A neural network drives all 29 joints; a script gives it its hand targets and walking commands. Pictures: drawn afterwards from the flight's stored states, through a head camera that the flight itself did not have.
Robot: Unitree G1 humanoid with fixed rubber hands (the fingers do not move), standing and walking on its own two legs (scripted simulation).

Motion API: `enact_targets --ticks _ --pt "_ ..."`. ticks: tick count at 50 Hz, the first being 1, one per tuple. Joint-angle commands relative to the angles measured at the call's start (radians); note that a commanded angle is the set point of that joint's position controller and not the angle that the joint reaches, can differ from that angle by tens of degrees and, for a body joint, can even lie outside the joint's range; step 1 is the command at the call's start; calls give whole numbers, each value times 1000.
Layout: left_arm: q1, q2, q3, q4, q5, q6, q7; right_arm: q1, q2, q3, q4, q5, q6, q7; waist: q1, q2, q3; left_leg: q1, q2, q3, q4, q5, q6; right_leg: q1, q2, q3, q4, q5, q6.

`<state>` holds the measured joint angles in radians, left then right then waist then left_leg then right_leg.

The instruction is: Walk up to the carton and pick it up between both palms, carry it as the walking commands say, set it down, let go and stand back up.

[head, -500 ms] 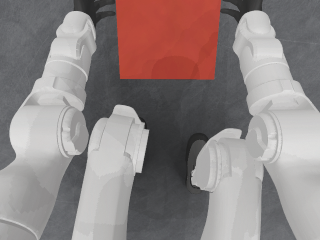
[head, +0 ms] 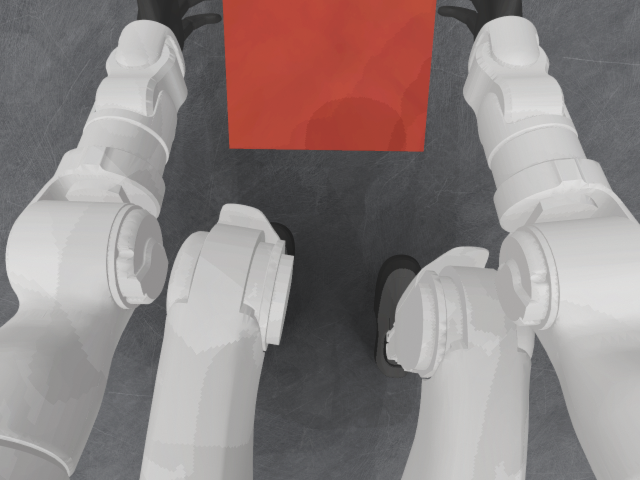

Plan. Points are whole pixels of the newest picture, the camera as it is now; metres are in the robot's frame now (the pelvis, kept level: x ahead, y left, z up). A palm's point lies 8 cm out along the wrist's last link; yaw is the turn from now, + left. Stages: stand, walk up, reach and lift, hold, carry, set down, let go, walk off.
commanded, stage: set down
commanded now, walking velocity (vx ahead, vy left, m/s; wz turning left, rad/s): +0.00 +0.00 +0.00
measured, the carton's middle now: (328, 20) +0.54 +0.08 -0.28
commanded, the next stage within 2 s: let go in 1.86 s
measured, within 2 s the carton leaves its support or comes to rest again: neither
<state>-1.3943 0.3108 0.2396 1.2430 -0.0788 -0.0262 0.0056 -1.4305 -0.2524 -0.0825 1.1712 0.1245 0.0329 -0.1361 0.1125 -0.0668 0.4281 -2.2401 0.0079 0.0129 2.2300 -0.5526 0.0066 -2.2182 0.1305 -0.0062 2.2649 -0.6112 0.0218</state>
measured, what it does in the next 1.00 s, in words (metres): rises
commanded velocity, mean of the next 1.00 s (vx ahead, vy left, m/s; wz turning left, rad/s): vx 0.00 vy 0.00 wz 0.00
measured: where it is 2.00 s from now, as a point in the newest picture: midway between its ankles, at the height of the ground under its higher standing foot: (329, 320)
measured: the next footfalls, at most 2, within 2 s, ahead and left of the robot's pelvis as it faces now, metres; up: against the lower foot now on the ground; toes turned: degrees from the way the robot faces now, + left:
none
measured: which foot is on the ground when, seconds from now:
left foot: down 0.00-1.00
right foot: down 0.00-1.00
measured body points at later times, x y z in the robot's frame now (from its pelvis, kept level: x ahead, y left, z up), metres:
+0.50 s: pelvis -0.01 +0.01 +0.00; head +0.35 +0.05 +0.26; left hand +0.49 +0.28 -0.19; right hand +0.55 -0.08 -0.18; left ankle +0.12 +0.12 -0.32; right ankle +0.11 -0.11 -0.32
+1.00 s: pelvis -0.02 +0.00 +0.09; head +0.33 +0.05 +0.35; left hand +0.49 +0.30 -0.05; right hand +0.56 -0.08 -0.05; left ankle +0.12 +0.12 -0.32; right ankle +0.11 -0.11 -0.32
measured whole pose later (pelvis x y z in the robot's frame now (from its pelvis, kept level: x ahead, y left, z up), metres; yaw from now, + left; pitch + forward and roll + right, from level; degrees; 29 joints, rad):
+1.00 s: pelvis -0.02 +0.00 +0.09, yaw +1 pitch +27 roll -1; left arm -1.31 0.43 0.22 0.86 -0.20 0.15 0.04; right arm -1.39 -0.29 -0.13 0.86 0.13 0.19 -0.18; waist 0.11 -0.04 0.52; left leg -1.92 -0.03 -0.01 1.93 -0.48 0.00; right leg -1.88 0.09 0.00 1.97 -0.56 0.01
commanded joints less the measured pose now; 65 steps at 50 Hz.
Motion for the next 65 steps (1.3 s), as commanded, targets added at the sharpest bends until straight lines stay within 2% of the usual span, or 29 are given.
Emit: enact_targets --ticks 1,2,5,7,13,15,19,23,24,26,28,29,30,34,35,37,41,44,47,49,53,54,56,57,58,61,62,63,65 --pt "-174 172 15 -57 -17 -36 23 -221 6 44 -81 21 -28 21 129 -26 -1025 444 -7 -41 -170 367 1 328 -23 49 -166 267 17" --pt "-170 193 18 -53 -21 -38 27 -219 -5 45 -75 29 -26 19 129 -35 -1022 441 0 -50 -171 373 5 314 -27 54 -164 271 20" --pt "-197 209 -25 -73 -61 -48 30 -219 -49 33 -70 37 -31 10 92 -4 -1015 429 9 -55 -181 359 -2 316 -35 49 -159 271 14" --pt "-206 209 -40 -71 -89 -50 25 -238 -84 35 -86 42 -35 8 80 -1 -1008 419 16 -54 -178 342 -5 309 -45 55 -171 250 13" --pt "-221 217 -83 -82 -142 -47 15 -260 -106 46 -97 55 -34 16 60 -4 -994 426 25 -72 -186 345 -5 300 -56 47 -159 227 11" --pt "-226 226 -88 -90 -157 -43 17 -247 -125 44 -87 46 -34 16 39 -17 -994 439 28 -80 -189 336 -8 313 -62 39 -155 214 11" --pt "-209 213 -98 -82 -156 -32 21 -262 -135 42 -111 52 -32 20 49 9 -1010 516 28 -82 -201 345 -11 291 -59 26 -163 177 9" --pt "-203 264 -68 -145 -156 -23 40 -251 -148 42 -169 52 -22 6 67 -3 -1195 631 22 -70 -207 402 -14 390 -55 11 -170 208 13" --pt "-199 269 -66 -172 -151 -20 44 -241 -145 43 -183 55 -18 4 75 0 -1223 658 20 -71 -218 401 -14 396 -53 6 -172 197 13" --pt "-197 271 -61 -216 -157 -5 48 -230 -155 36 -206 62 -5 -3 67 12 -1302 732 17 -68 -231 398 -17 419 -51 -8 -187 181 9" --pt "-211 278 -62 -311 -167 14 57 -242 -154 41 -286 84 9 -17 68 20 -1492 824 11 -49 -238 415 -19 530 -47 -18 -201 207 2" --pt "-168 289 -55 -244 -156 36 58 -205 -159 27 -208 82 31 -20 76 36 -1416 799 17 -44 -264 356 -20 509 -46 -23 -219 152 -5" --pt "-169 285 -51 -380 -167 35 58 -202 -145 37 -323 89 32 -20 81 47 -1533 882 7 -38 -256 457 -19 559 -40 -19 -220 226 -4" --pt "-200 295 -45 -472 -151 73 58 -237 -176 4 -390 78 62 -36 73 79 -1590 925 -2 -27 -296 422 -24 570 -28 -33 -257 193 -6" --pt "-197 286 -56 -497 -166 84 56 -232 -179 0 -405 75 72 -39 56 83 -1610 940 -3 -26 -314 396 -26 596 -31 -32 -277 175 -10" --pt "-191 282 -40 -512 -155 105 53 -222 -195 -30 -409 47 89 -44 32 80 -1583 913 -11 -22 -344 343 -26 604 -31 -33 -313 144 -13" --pt "-155 270 -24 -482 -144 123 43 -215 -170 -40 -391 25 107 -46 36 65 -1571 884 -18 -16 -395 312 -20 645 -30 -22 -369 136 -14" --pt "-145 248 -28 -488 -140 132 36 -194 -162 -59 -390 4 114 -47 17 62 -1585 899 -23 -12 -434 314 -21 677 -25 -25 -411 141 -11" --pt "-135 265 0 -486 -131 145 31 -199 -156 -63 -427 -3 127 -48 35 38 -1643 920 -27 -4 -465 330 -17 743 -20 -24 -450 158 -7" --pt "-141 277 14 -533 -118 150 28 -199 -150 -61 -435 0 139 -45 51 53 -1694 950 -32 4 -492 349 -18 775 -17 -17 -477 175 -6" --pt "-121 269 11 -565 -118 181 19 -190 -151 -72 -490 -7 168 -44 37 42 -1764 1019 -40 2 -547 347 -17 838 -15 -24 -535 170 -7" --pt "-118 283 28 -607 -109 186 23 -181 -152 -76 -516 -11 174 -44 46 39 -1803 1051 -45 2 -562 372 -17 862 -11 -24 -545 191 -6" --pt "-100 276 23 -612 -105 201 21 -170 -159 -83 -523 -16 188 -43 39 51 -1814 1088 -47 1 -590 385 -19 871 -9 -27 -576 194 -4" --pt "-104 279 29 -639 -108 207 21 -186 -148 -76 -571 5 191 -39 47 47 -1824 1104 -47 -2 -611 368 -14 883 -8 -26 -592 179 -3" --pt "-95 285 39 -646 -104 215 23 -178 -161 -80 -572 -5 199 -38 52 49 -1843 1126 -51 1 -623 392 -14 904 -7 -21 -609 194 -4" --pt "-99 285 29 -700 -110 233 19 -161 -169 -91 -588 -3 217 -36 33 64 -1892 1204 -53 -6 -663 402 -21 935 -5 -29 -651 200 -7" --pt "-98 290 29 -692 -105 240 20 -166 -161 -80 -588 8 224 -33 44 67 -1882 1209 -56 1 -680 399 -19 938 -5 -26 -671 198 -6" --pt "-100 282 28 -708 -106 242 20 -152 -166 -92 -578 -4 227 -30 27 72 -1867 1215 -57 -4 -692 399 -22 942 -4 -28 -683 203 -8" --pt "-70 282 28 -690 -100 251 18 -139 -170 -98 -577 -5 229 -26 27 76 -1870 1256 -56 -10 -723 416 -21 959 -3 -29 -711 211 -6"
